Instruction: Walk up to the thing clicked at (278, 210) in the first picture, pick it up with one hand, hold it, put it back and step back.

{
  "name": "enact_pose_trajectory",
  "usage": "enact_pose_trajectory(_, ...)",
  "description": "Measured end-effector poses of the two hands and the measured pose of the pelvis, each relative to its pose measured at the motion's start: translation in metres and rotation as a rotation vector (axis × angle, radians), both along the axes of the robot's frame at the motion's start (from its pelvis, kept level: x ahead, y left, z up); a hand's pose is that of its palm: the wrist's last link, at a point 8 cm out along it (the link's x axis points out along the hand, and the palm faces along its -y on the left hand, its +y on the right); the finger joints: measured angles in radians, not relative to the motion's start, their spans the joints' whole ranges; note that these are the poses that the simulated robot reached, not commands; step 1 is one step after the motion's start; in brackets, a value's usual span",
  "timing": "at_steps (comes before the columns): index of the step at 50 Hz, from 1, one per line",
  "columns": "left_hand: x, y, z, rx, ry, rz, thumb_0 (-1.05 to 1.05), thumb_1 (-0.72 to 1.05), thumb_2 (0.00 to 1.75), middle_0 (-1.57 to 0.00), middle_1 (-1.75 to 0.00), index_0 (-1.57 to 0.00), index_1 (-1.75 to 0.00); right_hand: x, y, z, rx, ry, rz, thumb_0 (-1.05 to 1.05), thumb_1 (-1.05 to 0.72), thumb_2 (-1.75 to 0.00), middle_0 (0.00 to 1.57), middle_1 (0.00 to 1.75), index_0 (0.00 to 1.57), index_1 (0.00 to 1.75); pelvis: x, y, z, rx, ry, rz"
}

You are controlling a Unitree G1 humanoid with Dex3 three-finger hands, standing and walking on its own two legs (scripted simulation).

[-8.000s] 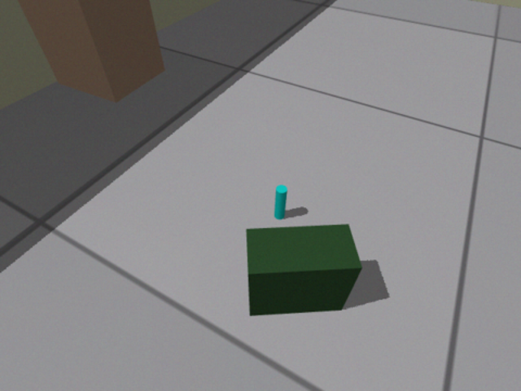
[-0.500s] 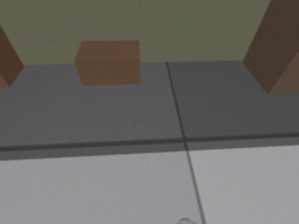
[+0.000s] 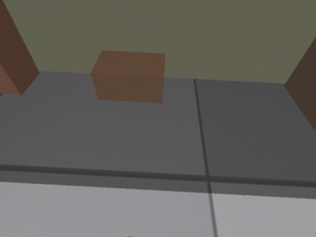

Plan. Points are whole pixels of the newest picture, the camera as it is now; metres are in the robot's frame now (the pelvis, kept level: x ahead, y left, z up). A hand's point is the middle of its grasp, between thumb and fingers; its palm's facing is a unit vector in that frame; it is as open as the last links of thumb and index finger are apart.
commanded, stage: walk up
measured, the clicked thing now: out of the picture -0.34 -0.95 -0.67
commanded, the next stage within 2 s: none
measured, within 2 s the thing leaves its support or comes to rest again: neither
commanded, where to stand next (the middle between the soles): +0.37 +0.00 m, yaw -78 degrees
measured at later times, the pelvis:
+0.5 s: pelvis +0.17 -0.01 -0.03, yaw -23 degrees
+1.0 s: pelvis +0.35 +0.09 -0.02, yaw -47 degrees
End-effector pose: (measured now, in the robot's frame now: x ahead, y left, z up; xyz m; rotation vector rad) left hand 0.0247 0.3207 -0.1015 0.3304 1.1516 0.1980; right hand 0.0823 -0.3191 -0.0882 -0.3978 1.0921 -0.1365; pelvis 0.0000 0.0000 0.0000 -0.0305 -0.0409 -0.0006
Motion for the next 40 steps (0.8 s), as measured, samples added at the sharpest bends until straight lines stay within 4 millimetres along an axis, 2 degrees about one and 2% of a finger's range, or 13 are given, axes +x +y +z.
enact_pose_trajectory(3, 0.014, 0.010, -0.015, -0.005, 0.084, -0.015, 0.01, 0.90, 0.90, -0.20, -0.30, -0.20, -0.30, 0.033, 0.008, 0.004, -0.021, -0.078, -0.019, 0.01, -0.90, -0.90, 0.21, 0.30, 0.21, 0.30, 0.023, 0.013, -0.008, 0.025, -0.004, -0.060)
enact_pose_trajectory(6, 0.040, 0.010, -0.015, -0.006, 0.176, -0.092, 0.01, 0.91, 0.90, -0.20, -0.30, -0.20, -0.30, 0.055, 0.014, 0.015, -0.007, -0.182, -0.091, 0.01, -0.90, -0.90, 0.21, 0.30, 0.21, 0.30, 0.041, 0.021, -0.003, 0.024, -0.005, -0.136)
enact_pose_trajectory(9, 0.079, 0.013, -0.005, -0.002, 0.186, -0.154, 0.01, 0.91, 0.90, -0.20, -0.30, -0.20, -0.30, 0.063, 0.017, 0.023, 0.007, -0.220, -0.146, 0.01, -0.90, -0.90, 0.21, 0.30, 0.21, 0.30, 0.059, 0.023, 0.005, 0.029, -0.005, -0.192)
enact_pose_trajectory(12, 0.126, 0.016, 0.008, 0.025, 0.159, -0.205, 0.01, 0.90, 0.90, -0.20, -0.30, -0.20, -0.30, 0.064, 0.014, 0.022, 0.018, -0.221, -0.199, 0.01, -0.90, -0.90, 0.21, 0.30, 0.21, 0.30, 0.079, 0.024, 0.008, 0.035, -0.009, -0.243)
enact_pose_trajectory(17, 0.215, 0.013, 0.030, 0.113, 0.078, -0.293, 0.01, 0.91, 0.90, -0.20, -0.30, -0.20, -0.30, 0.057, -0.002, 0.003, 0.044, -0.173, -0.299, 0.01, -0.90, -0.90, 0.21, 0.30, 0.21, 0.30, 0.116, 0.015, 0.004, 0.049, -0.018, -0.306)
enact_pose_trajectory(21, 0.282, 0.002, 0.041, 0.202, -0.027, -0.358, 0.01, 0.91, 0.90, -0.20, -0.30, -0.20, -0.30, 0.058, -0.023, -0.028, 0.060, -0.115, -0.363, 0.01, -0.90, -0.90, 0.21, 0.30, 0.21, 0.30, 0.150, -0.003, -0.015, 0.064, -0.012, -0.324)
enact_pose_trajectory(23, 0.306, -0.002, 0.041, 0.245, -0.089, -0.372, 0.00, 0.91, 0.90, -0.20, -0.30, -0.20, -0.30, 0.066, -0.032, -0.044, 0.058, -0.080, -0.380, 0.01, -0.90, -0.90, 0.21, 0.30, 0.21, 0.30, 0.162, -0.008, -0.027, 0.043, -0.013, -0.350)
enact_pose_trajectory(25, 0.320, -0.008, 0.043, 0.256, -0.099, -0.388, 0.00, 0.91, 0.90, -0.20, -0.30, -0.20, -0.30, 0.078, -0.033, -0.051, 0.066, -0.064, -0.398, 0.01, -0.90, -0.90, 0.21, 0.30, 0.21, 0.30, 0.174, -0.007, -0.028, 0.035, -0.013, -0.394)
enact_pose_trajectory(29, 0.346, -0.017, 0.045, 0.252, -0.045, -0.440, 0.00, 0.90, 0.90, -0.20, -0.30, -0.20, -0.30, 0.110, -0.024, -0.042, 0.087, -0.115, -0.418, 0.02, -0.90, -0.90, 0.20, 0.30, 0.20, 0.29, 0.202, -0.001, -0.017, 0.025, -0.006, -0.458)
enact_pose_trajectory(33, 0.387, -0.021, 0.043, 0.241, -0.021, -0.527, 0.00, 0.90, 0.89, -0.20, -0.30, -0.20, -0.30, 0.129, -0.012, -0.033, 0.080, -0.141, -0.444, 0.01, -0.90, -0.90, 0.20, 0.30, 0.20, 0.29, 0.236, 0.010, -0.014, 0.028, 0.005, -0.525)
enact_pose_trajectory(37, 0.446, -0.018, 0.032, 0.230, -0.026, -0.626, 0.01, 0.90, 0.89, -0.21, -0.30, -0.21, -0.30, 0.137, 0.001, -0.030, 0.035, -0.122, -0.529, 0.01, -0.90, -0.90, 0.21, 0.30, 0.21, 0.30, 0.274, 0.029, -0.019, 0.032, 0.014, -0.599)
enact_pose_trajectory(40, 0.503, -0.013, 0.015, 0.218, -0.044, -0.700, 0.01, 0.90, 0.89, -0.21, -0.30, -0.21, -0.30, 0.142, 0.017, -0.031, -0.014, -0.120, -0.616, 0.01, -0.90, -0.90, 0.21, 0.30, 0.21, 0.30, 0.304, 0.048, -0.031, 0.036, 0.015, -0.656)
